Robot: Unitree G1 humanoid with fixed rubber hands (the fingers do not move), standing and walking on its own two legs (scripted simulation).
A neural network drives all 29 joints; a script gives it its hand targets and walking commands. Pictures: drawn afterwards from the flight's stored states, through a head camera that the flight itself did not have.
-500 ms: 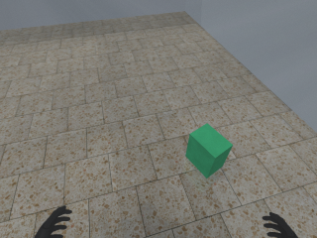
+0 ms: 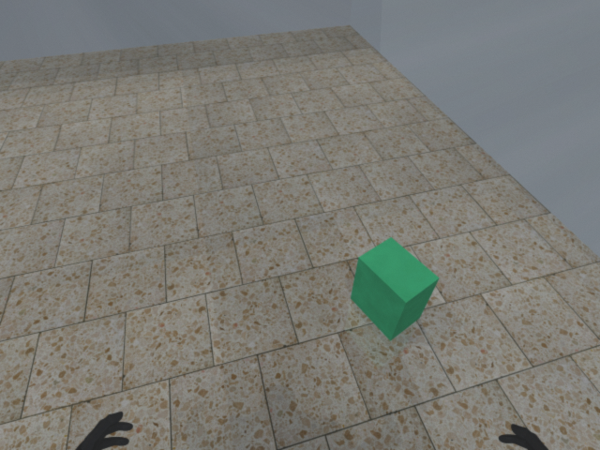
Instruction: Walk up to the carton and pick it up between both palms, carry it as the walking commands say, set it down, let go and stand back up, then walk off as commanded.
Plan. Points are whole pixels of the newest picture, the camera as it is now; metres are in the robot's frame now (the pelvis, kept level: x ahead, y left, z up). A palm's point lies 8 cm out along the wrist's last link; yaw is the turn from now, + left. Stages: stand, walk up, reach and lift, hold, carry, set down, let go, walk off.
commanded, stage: stand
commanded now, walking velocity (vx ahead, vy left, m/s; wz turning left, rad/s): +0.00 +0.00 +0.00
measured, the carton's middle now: (390, 289) +0.78 -0.29 -0.64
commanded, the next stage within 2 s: walk up in 1.38 s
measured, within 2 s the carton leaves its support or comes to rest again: neither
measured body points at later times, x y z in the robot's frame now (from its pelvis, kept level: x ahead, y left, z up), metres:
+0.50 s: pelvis +0.00 +0.00 +0.01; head +0.00 +0.00 +0.46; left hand +0.11 +0.31 -0.10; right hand +0.11 -0.31 -0.10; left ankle +0.01 +0.12 -0.73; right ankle +0.01 -0.12 -0.73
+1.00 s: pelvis +0.00 +0.00 +0.01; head +0.01 +0.00 +0.46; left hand +0.11 +0.32 -0.10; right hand +0.11 -0.32 -0.10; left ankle +0.01 +0.12 -0.73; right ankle +0.01 -0.12 -0.73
